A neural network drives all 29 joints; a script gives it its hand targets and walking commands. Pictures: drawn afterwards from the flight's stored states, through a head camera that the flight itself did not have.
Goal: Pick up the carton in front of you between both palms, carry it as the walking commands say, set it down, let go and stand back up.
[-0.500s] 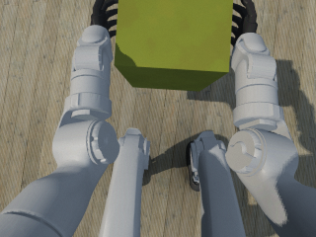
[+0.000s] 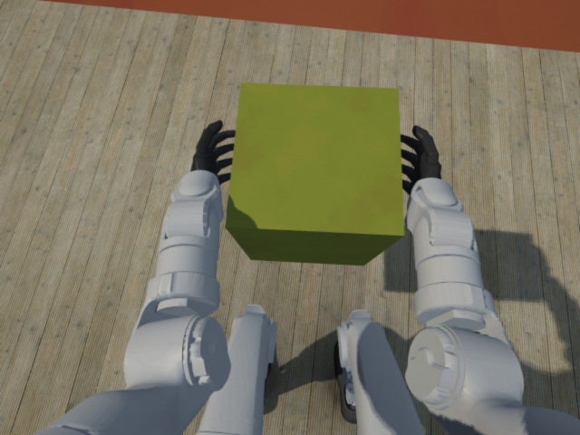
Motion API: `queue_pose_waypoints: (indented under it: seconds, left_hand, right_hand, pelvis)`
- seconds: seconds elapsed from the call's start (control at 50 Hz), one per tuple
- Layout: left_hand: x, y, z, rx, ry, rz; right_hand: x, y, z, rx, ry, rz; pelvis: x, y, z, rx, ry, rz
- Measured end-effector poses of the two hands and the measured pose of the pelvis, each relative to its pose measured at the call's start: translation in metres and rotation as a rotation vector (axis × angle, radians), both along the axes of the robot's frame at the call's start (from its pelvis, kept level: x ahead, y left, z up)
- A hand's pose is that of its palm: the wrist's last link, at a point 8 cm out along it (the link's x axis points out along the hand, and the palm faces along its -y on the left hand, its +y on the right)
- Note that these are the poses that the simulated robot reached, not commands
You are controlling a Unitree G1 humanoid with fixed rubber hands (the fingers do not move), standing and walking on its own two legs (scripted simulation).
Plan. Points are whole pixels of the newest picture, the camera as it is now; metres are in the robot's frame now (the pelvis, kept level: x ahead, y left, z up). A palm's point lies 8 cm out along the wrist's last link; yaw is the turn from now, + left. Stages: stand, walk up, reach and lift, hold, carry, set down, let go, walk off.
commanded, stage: reach and lift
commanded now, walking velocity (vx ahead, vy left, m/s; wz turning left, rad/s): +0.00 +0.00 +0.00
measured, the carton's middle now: (312, 188) +0.45 +0.01 -0.11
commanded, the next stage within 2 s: hold in 1.80 s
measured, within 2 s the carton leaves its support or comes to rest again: neither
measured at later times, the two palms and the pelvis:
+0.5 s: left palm (168, 166) +0.38 +0.15 +0.11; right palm (492, 172) +0.38 -0.15 +0.12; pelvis +0.04 -0.01 +0.13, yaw +1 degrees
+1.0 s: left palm (125, 162) +0.34 +0.15 +0.19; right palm (566, 169) +0.35 -0.15 +0.19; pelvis +0.05 +0.00 +0.17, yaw +1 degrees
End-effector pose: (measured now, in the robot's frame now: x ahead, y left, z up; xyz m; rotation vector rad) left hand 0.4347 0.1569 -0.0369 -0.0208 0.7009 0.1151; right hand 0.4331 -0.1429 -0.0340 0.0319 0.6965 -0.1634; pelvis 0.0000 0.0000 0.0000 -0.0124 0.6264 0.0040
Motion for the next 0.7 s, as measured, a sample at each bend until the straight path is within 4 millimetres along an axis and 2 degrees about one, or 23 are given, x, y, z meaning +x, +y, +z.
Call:
queue_pose_waypoints:
  seconds: [0.46,0.7]
  left_hand:
    - [-0.053,-0.005,0.139,-0.003,-0.005,0.022]
    - [-0.077,-0.007,0.207,0.003,-0.035,0.024]
  right_hand:
    - [-0.047,-0.005,0.138,0.003,-0.005,0.02]
    - [-0.07,-0.007,0.206,-0.01,-0.035,0.037]
  pelvis:
    - [0.038,-0.005,0.12,0.012,-0.314,0.004]
    - [0.056,-0.005,0.162,0.014,-0.535,0.008]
